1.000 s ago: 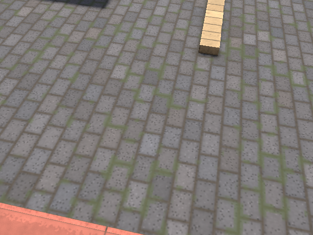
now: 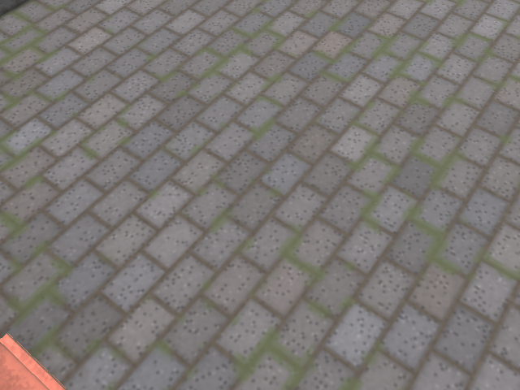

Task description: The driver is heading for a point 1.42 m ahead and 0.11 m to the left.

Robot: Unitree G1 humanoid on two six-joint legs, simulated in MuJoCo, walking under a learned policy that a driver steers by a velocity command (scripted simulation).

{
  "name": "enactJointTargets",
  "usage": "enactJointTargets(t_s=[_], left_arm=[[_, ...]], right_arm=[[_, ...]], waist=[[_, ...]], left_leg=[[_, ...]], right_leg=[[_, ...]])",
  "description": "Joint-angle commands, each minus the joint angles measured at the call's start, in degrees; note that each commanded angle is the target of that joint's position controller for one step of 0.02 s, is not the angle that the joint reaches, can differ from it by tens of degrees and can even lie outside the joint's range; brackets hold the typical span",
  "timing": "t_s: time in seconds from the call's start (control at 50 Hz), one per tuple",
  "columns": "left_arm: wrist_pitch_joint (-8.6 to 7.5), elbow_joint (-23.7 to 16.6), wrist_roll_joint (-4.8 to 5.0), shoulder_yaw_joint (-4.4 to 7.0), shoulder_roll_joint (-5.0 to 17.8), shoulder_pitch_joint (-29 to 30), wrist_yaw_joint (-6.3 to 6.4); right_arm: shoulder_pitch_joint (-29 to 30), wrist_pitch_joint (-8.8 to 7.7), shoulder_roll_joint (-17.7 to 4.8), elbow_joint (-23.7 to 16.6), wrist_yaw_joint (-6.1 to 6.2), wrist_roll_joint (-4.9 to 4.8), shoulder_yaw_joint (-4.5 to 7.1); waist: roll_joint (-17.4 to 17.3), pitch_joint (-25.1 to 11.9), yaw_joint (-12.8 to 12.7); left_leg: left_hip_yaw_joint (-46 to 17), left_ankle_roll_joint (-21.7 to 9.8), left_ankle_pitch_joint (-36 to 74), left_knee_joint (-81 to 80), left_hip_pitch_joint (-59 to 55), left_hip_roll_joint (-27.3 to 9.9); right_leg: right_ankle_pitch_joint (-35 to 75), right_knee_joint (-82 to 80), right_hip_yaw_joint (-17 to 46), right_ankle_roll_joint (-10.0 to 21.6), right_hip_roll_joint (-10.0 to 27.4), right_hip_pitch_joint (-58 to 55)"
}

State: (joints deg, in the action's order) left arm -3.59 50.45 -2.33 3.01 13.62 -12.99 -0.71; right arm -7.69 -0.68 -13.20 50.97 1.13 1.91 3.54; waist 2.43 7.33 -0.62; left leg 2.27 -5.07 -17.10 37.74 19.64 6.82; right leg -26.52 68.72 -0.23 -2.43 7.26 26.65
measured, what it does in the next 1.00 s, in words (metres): goes down, turning left: right foot 0.12 m lower, then left foot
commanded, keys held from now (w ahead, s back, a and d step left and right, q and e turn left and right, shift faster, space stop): q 0.38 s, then no key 0.62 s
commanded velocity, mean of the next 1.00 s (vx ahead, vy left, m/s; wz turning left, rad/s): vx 0.05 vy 0.00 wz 0.35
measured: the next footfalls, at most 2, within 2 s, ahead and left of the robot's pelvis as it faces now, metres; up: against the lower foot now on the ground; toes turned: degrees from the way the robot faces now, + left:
right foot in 0.22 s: +0.26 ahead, -0.10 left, -0.12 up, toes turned +6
left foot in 0.72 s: +0.22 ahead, +0.11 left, -0.12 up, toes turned +19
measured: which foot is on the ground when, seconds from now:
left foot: down 0.00-0.22, up 0.24-0.70, down 0.72-1.00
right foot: up 0.00-0.20, down 0.22-0.72, up 0.74-1.00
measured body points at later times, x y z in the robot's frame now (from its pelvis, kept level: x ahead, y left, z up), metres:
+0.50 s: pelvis +0.16 -0.04 -0.10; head +0.20 -0.05 +0.34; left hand +0.13 +0.21 -0.23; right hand +0.40 -0.21 -0.22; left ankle +0.17 +0.10 -0.66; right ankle +0.22 -0.10 -0.84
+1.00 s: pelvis +0.19 +0.00 -0.10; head +0.19 +0.03 +0.35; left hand +0.14 +0.25 -0.25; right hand +0.37 -0.18 -0.22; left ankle +0.18 +0.10 -0.84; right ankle +0.23 -0.14 -0.82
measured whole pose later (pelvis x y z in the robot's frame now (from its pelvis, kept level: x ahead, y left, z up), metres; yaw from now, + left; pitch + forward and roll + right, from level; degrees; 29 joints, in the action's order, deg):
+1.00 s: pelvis +0.19 +0.00 -0.10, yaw +19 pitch +1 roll -1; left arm 3.1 50.0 -1.1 2.6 12.4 -18.1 0.1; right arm -12.6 -0.1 -8.8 46.0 2.2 1.3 -0.4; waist 2.5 -0.5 -0.9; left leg 0.4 -2.6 -13.0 28.8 16.3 1.4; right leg -21.7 39.9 1.5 -1.3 1.2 18.5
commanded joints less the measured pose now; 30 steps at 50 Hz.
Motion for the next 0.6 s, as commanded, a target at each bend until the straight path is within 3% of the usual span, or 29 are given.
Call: enactJointTargets(t_s=[0.02,0.04,0.06,0.1,0.12,0.16,0.2,0.22,0.24,0.26,0.28,0.3,0.32,0.34,0.36,0.38,0.4,0.44,0.46,0.5,0.56,0.6], left_arm=[[1.45,-4.2,-1.18,1.38,3.9,0.0,0.39],[1.46,-5.8,-1.62,1.39,4.1,1.0,0.4],[0.99,-5.9,-1.22,1.48,4.5,1.8,0.23],[0.34,-5.1,0.94,0.84,3.2,-0.7,-0.03],[0.12,-5.4,1.94,0.82,3.7,-0.8,-0.03],[0.12,-5.2,2.39,0.68,4.8,-1.8,0.51],[-0.09,-2.3,2.7,1.15,6.3,-8.8,0.74],[-0.23,-1.1,1.75,1.5,6.9,-11.4,0.69],[-1.31,-1.5,0.61,1.06,8.4,-11.7,-0.06],[-1.75,-2.3,0.36,0.89,9.3,-13.5,-0.42],[-1.21,-3.6,1.11,1.06,8.6,-12.2,-0.16],[-0.57,-5.2,1.33,0.54,7.0,-9.9,0.42],[0.43,-6.7,0.88,1.07,9.3,-6.0,2.29],[1.0,-7.3,0.6,0.82,9.4,-4.1,3.28],[1.5,-6.6,0.82,0.06,7.3,-3.6,3.48],[1.63,-6.4,0.51,-0.21,7.4,-4.1,3.24],[1.58,-5.8,0.96,-0.34,7.0,-4.2,3.63],[1.17,-4.5,1.46,-0.36,6.7,-7.2,3.77],[1.1,-4.4,1.36,-0.29,6.6,-8.0,3.69],[1.58,-4.6,1.26,-0.35,5.5,-8.2,3.71],[2.05,-5.4,0.65,-0.23,4.8,-7.0,3.74],[2.32,-6.0,0.51,0.13,5.5,-6.4,3.5]], right_arm=[[-0.9,-1.42,-8.8,-2.6,0.72,-0.12,2.36],[0.0,-2.44,-8.5,-1.8,0.84,-0.65,2.29],[0.8,-2.66,-8.1,-1.8,1.02,-1.01,2.12],[2.4,-2.42,-7.3,-2.1,1.27,-1.14,2.11],[1.9,-2.2,-6.8,-2.4,1.43,-0.87,2.02],[0.3,-1.23,-6.0,-2.4,2.23,-0.02,1.9],[-2.0,0.24,-6.1,-2.9,2.74,1.03,1.91],[-4.1,0.67,-5.4,-2.7,2.02,0.18,2.08],[-10.5,1.09,-3.3,-3.8,1.6,-1.93,2.15],[-17.2,1.64,-2.2,-4.4,2.64,-1.94,1.79],[-15.5,2.02,-3.2,-4.7,3.24,-0.55,1.46],[-10.6,2.17,-4.2,-6.0,2.85,0.59,1.37],[-7.3,2.97,-5.0,-8.5,1.98,1.12,1.19],[-2.9,4.05,-6.2,-10.7,1.14,1.23,1.01],[0.0,5.04,-7.3,-11.8,0.5,1.05,1.23],[1.3,5.54,-7.6,-12.7,-0.14,0.1,1.48],[2.8,5.71,-6.3,-13.8,-0.7,-0.54,1.24],[1.3,5.74,-3.7,-13.7,-0.9,0.33,0.7],[0.0,5.64,-2.7,-13.3,-0.77,0.3,0.53],[1.2,5.78,-1.2,-14.3,-0.59,0.27,-0.1],[4.0,5.43,0.2,-15.3,-0.96,0.59,-1.16],[7.2,4.94,1.0,-16.4,-1.58,-0.35,-1.95]], waist=[[1.0,-5.8,-0.1],[-3.1,-6.7,-1.2],[-3.5,-7.8,-1.8],[-5.3,-9.3,-3.1],[-5.6,-8.6,-3.0],[-5.3,-5.5,-3.4],[-3.8,-5.0,-4.9],[2.1,-6.4,-6.0],[7.1,-11.4,-1.6],[8.2,-14.3,1.7],[5.4,-13.9,1.0],[1.6,-12.7,0.3],[2.7,-15.3,1.1],[4.6,-12.5,1.0],[1.2,-8.7,1.1],[-0.2,-6.5,1.4],[0.1,-4.6,1.6],[1.4,-7.5,1.2],[2.0,-9.7,1.1],[2.9,-10.3,0.7],[3.8,-11.8,-0.1],[5.5,-11.7,-1.5]], left_leg=[[-18.3,-8.8,6.5,-14.3,-2.1,-12.0],[-16.7,-7.4,1.5,-13.0,1.0,-9.6],[-14.2,-6.3,-1.2,-11.1,5.5,-6.7],[-11.3,-4.9,-5.2,-6.1,13.8,-4.5],[-12.7,-4.6,-6.5,-3.6,14.8,-5.2],[-15.2,-3.6,-7.1,5.8,11.8,-5.6],[-14.2,-2.3,-3.7,20.7,8.3,-3.8],[-9.4,-1.2,-14.3,37.4,10.1,1.6],[-4.7,-0.2,-32.4,56.8,18.9,5.2],[-6.3,0.3,-28.9,69.0,26.6,2.3],[-6.4,0.8,-22.4,75.4,33.3,0.9],[-6.0,1.6,-17.4,78.8,36.6,-0.4],[-6.1,2.7,-12.3,79.4,38.3,-2.8],[-6.4,4.4,-10.7,77.9,37.8,-5.7],[-6.5,5.3,-9.8,76.5,35.8,-6.1],[-5.6,6.0,-6.1,69.8,34.4,-5.9],[-6.0,6.9,-2.2,62.4,31.9,-5.8],[-5.6,7.4,1.6,58.0,29.9,-4.2],[-5.8,7.5,1.1,58.3,30.5,-3.5],[-5.6,7.9,1.4,49.8,31.7,-3.7],[-4.2,8.0,2.8,31.0,25.8,-6.6],[-2.3,7.1,1.9,18.1,16.6,-7.5]], right_leg=[[16.0,-12.1,-0.3,0.9,-2.8,4.5],[26.3,-19.5,-1.3,1.3,-4.2,1.1],[34.4,-25.3,-2.2,1.5,-6.1,-5.6],[46.0,-30.7,-2.7,1.3,-8.8,-18.9],[47.8,-32.1,-1.5,0.9,-8.6,-20.8],[50.4,-41.0,1.6,0.4,-6.6,-20.8],[57.4,-55.4,1.9,1.4,-4.2,-26.5],[62.2,-59.0,2.7,3.9,-0.6,-32.0],[91.5,-42.7,6.7,3.3,7.0,-40.4],[97.9,-36.2,12.3,6.8,17.3,-42.8],[86.5,-36.9,13.8,10.9,19.1,-39.9],[73.2,-39.8,12.4,13.7,17.7,-34.4],[50.4,-45.1,17.0,15.9,20.2,-30.5],[39.8,-49.3,19.8,20.1,21.8,-22.6],[36.2,-50.8,16.2,20.0,18.1,-16.5],[30.1,-52.2,10.7,17.5,13.2,-12.7],[28.6,-52.1,7.0,15.7,9.8,-8.8],[35.0,-49.8,4.7,16.3,7.5,-10.9],[38.4,-48.7,5.1,17.5,8.1,-13.9],[35.8,-49.2,4.1,18.7,7.7,-17.3],[29.1,-50.5,1.8,16.8,7.0,-20.0],[22.5,-51.7,0.5,15.9,7.1,-17.0]])
Keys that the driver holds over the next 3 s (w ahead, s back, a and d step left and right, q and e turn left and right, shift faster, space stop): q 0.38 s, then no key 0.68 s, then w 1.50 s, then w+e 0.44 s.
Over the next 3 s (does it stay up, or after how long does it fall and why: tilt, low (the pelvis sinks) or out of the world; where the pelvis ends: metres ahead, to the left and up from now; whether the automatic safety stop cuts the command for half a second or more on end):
stays up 1.08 0.18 -0.09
